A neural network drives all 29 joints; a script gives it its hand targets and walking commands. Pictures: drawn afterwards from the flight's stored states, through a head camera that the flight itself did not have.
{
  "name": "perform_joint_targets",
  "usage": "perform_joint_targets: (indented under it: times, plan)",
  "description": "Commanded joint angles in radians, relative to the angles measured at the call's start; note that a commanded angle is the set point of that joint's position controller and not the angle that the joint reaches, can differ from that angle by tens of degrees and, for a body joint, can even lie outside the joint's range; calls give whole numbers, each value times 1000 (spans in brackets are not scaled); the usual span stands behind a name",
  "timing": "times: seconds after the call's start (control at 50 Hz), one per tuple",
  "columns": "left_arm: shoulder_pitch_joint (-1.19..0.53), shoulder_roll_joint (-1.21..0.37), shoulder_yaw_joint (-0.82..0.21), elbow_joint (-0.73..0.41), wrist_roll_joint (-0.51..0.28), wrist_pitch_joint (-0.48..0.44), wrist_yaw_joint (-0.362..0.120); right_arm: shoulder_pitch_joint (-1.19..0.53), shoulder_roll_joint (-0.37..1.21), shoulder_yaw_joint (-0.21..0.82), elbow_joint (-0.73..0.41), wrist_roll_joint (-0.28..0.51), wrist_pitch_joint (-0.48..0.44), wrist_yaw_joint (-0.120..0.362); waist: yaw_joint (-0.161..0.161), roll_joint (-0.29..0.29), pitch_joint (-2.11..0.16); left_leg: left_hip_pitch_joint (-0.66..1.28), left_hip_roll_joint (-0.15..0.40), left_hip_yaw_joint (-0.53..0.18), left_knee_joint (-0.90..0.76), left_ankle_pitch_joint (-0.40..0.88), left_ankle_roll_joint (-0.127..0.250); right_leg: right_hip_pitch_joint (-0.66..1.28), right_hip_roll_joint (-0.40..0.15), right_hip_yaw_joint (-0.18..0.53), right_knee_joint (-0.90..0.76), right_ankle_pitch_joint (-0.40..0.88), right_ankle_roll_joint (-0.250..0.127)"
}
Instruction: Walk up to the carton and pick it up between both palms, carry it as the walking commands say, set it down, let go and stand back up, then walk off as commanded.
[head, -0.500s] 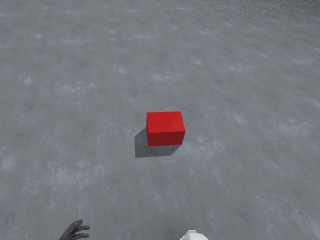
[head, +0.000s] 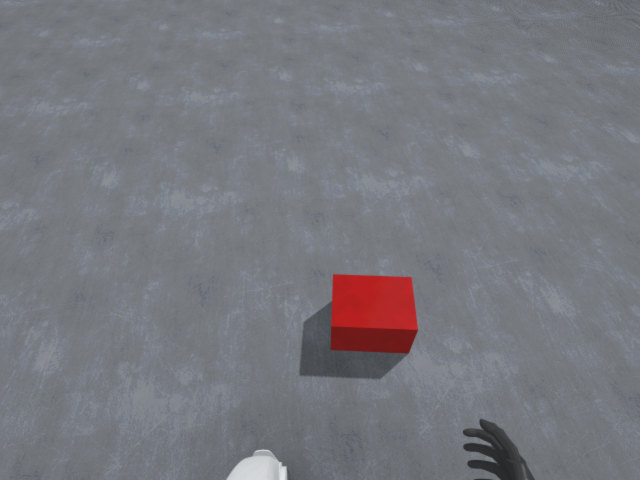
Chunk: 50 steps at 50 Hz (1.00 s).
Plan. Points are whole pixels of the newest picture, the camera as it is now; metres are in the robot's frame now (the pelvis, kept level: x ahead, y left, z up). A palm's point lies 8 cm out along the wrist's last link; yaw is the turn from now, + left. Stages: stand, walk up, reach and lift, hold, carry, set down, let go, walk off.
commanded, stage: walk up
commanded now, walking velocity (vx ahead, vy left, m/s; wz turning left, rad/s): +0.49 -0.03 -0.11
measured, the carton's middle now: (370, 313) +0.74 -0.07 -0.69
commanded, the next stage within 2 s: none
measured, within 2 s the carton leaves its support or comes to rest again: neither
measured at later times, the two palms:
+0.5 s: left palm (212, 369) +0.30 +0.22 -0.13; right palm out of the picture +0.11 -0.27 -0.13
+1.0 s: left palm (207, 420) +0.23 +0.21 -0.15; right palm (513, 361) +0.36 -0.26 -0.14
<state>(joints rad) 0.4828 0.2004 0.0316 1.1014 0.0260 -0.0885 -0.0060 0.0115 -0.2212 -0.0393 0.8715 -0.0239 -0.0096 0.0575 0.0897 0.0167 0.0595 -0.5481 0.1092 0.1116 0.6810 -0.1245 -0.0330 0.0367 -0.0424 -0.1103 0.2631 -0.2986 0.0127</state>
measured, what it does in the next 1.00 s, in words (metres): walks ahead: left foot, then right foot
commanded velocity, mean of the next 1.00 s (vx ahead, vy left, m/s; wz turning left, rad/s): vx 0.23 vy -0.03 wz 0.00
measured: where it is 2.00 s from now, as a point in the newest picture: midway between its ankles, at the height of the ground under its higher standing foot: (348, 467)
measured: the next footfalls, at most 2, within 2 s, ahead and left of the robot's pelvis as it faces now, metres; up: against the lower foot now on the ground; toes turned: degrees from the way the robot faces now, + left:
left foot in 0.08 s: +0.20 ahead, +0.14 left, +0.00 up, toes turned +8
right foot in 0.54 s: +0.31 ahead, -0.15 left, +0.00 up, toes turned -5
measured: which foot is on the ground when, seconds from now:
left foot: up 0.00-0.06, down 0.08-0.54, up 0.56-0.94, down 0.96-1.00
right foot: down 0.00-0.08, up 0.10-0.52, down 0.54-1.00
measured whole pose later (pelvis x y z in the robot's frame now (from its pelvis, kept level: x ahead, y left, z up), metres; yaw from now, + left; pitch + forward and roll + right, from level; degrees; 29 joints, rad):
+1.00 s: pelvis +0.27 -0.02 -0.01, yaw -1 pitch -2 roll -1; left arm 0.34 0.18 0.03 1.12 0.01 -0.01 0.03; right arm 0.13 -0.19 -0.04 1.00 -0.01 0.00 -0.02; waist 0.05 0.01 0.07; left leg -0.27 0.05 0.08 0.49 -0.17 0.01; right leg -0.16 -0.06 -0.10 0.50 -0.31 0.03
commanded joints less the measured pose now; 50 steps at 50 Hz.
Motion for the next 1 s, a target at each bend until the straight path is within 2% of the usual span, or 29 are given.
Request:
perform_joint_targets:
  times: [0.0, 0.04, 0.06, 0.08, 0.1, 0.12, 0.14, 0.22, 0.34, 0.42, 0.44, 0.46, 0.5, 0.52, 0.54, 0.56, 0.58, 0.62, 0.66, 0.7, 0.76, 0.78, 0.8, 0.82, 0.88, 0.92, 0.94, 0.96, 0.98]
  plan:
    - [15, 163, 21, -32, -11, 1, 7, -48, -58, -5, -44, 7, -26, -8, -48, -142, 38, 161, -29, 39, -104, -36, 8, -127, -201, 109, -43, 446, -127]
    - [-6, 177, 25, -33, -28, 9, 11, 128, -96, -21, 19, 0, -46, -26, -110, -97, -58, 387, -51, 75, -222, -18, 22, -137, -153, 65, 181, 574, -105]
    - [-13, 160, 18, -38, -31, 8, 13, 273, -155, -49, 73, -12, -60, -39, -159, -36, -146, 611, -5, 1, -197, -11, 53, -265, -120, 63, 391, 536, -79]
    - [-2, 109, 15, -58, -38, 10, 12, 417, -249, -77, 99, -25, -61, -51, -195, 162, -223, 768, 250, -337, -265, 58, 101, -493, -21, 24, 683, 110, -25]
    - [51, 120, 42, -62, -30, 18, 16, 508, -343, -99, 97, 4, -49, -61, -172, 208, -280, 814, 486, -687, -372, 240, 163, -632, 43, 117, 890, -274, -8]
    - [19, 118, 48, -39, -28, 30, 18, 454, -292, -82, 96, 16, -45, -64, -143, 88, -241, 706, 457, -603, -359, 322, 170, -629, -27, 191, 990, -222, -3]
    - [-11, 93, 43, -42, -19, 34, 11, 369, -220, -60, 86, 16, -49, -67, -113, 69, -179, 580, 389, -461, -360, 376, 169, -611, -56, 191, 997, -148, -4]
    - [-49, 52, 38, -42, 4, 84, -14, 257, -107, -24, 87, 13, -68, -61, -53, 152, -71, 329, 235, -152, -401, 397, 132, -478, -69, 116, 892, 9, 22]
    - [-246, 57, 22, -109, 6, 115, -39, 356, -133, -44, 123, -12, -60, -66, -90, 189, -21, 362, 198, -80, -431, 309, 116, -482, -48, 58, 578, 99, 47]
    - [-334, 77, 20, -140, -4, 107, -47, 354, -160, -62, 107, -18, -49, -64, -112, 229, 19, 307, 203, -91, -488, -39, 117, -373, -37, 33, 392, 79, 42]
    - [-332, 71, 14, -143, -2, 96, -42, 340, -143, -51, 113, -21, -46, -57, -113, 293, 22, 293, 166, -71, -486, -155, 112, -320, -29, 14, 358, 56, 31]
    - [-321, 78, 19, -143, 1, 86, -41, 344, -139, -49, 121, -22, -34, -56, -104, 285, 24, 267, 144, -61, -466, -222, 109, -264, -13, -11, 318, 66, 31]
    - [-231, 107, 29, -102, -5, 67, -24, 374, -109, -43, 128, -9, -24, -53, -69, 89, 3, 204, 111, -37, -334, -289, 86, -108, -35, -24, 185, 103, 15]
    - [-146, 150, 46, -78, -9, 50, -15, 414, -69, -34, 132, 6, -20, -55, -44, -102, -39, 145, 60, -2, -116, -336, 61, -39, -146, 101, 100, 36, -3]
    - [-67, 258, 70, -75, -11, 38, -3, 395, -20, -14, 83, 10, -21, -57, -13, -378, -68, -25, -45, 13, 196, -467, 20, -16, -375, 447, -44, -42, -62]
    - [-60, 272, 66, -74, -10, 44, 1, 384, -39, -13, 85, 9, -6, -67, -13, -344, -96, -28, -15, -74, 347, -480, 24, -75, -443, 543, -117, -135, -133]
    - [-117, 247, 55, -84, -7, 40, 4, 361, -69, -26, 103, 7, -2, -66, -35, -245, -43, -36, 23, -112, 402, -397, 19, -134, -412, 502, -123, -170, -145]
    - [-199, 178, 40, -103, -8, 26, 9, 392, -85, -46, 146, 7, 8, -59, -85, -103, 20, -28, 46, -139, 395, -240, -2, -185, -357, 380, -83, 67, -105]
    - [-181, 134, 34, -88, -10, 9, 14, 412, -54, -37, 164, 1, 21, -49, -100, -176, -11, 17, 23, -103, 384, -168, -15, -185, -296, 237, -26, 351, -88]
    - [-131, 125, 33, -69, -6, 1, 18, 372, -41, -31, 148, -6, 33, -47, -87, -220, -38, 20, 3, -85, 391, -131, -23, -177, -271, 179, -2, 462, -96]
    - [-81, 133, 34, -52, 0, 1, 26, 266, -38, -30, 114, -16, 45, -43, -60, -209, -31, -37, -2, -80, 354, -90, -38, -150, -269, 165, 1, 502, -117]
    - [-98, 115, 24, -62, 0, 7, 30, 243, -36, -31, 109, -17, 53, -48, -71, -184, -25, -4, -14, -82, 298, -85, -40, -157, -246, 129, 47, 701, -119]
    - [-171, 87, 7, -71, -4, 18, 34, 221, -23, -17, 96, -4, 44, -51, -89, -286, -30, 138, -57, -69, 172, -119, -25, -196, -165, 45, 74, 898, -118]
    - [-157, 101, 11, -54, 8, 26, 36, 203, -14, -5, 99, 0, 40, -59, -74, -320, -52, 182, -86, -22, 120, -153, -30, -171, -149, 17, 81, 922, -138]
    - [-105, 118, 21, -21, 7, 47, 41, 194, -19, 0, 105, 13, 39, -76, -67, -224, -63, 258, -81, -14, -70, -146, -26, -145, -186, 60, 110, 794, -159]
    - [-118, 112, 26, -6, -12, 66, 42, 248, -25, 1, 129, 19, 26, -84, -105, -170, -48, 374, -79, -8, -305, 4, -13, -183, -163, 82, 157, 570, -125]
    - [-102, 75, 13, -2, -18, 69, 41, 287, -63, -12, 148, 20, 14, -89, -115, -99, -64, 478, -14, -47, -336, 132, -3, -244, -129, 87, 184, 396, -91]
    - [-79, 26, -1, -2, -20, 73, 39, 314, -124, -30, 157, 20, -1, -91, -101, 50, -93, 535, 120, -165, -318, 339, 7, -318, -73, 81, 234, 126, -50]
    - [-52, 6, -2, -13, -15, 91, 48, 279, -148, -30, 136, 15, -1, -86, -86, 222, -83, 455, 222, -271, -386, 362, 92, -304, -10, 70, 272, -114, -14]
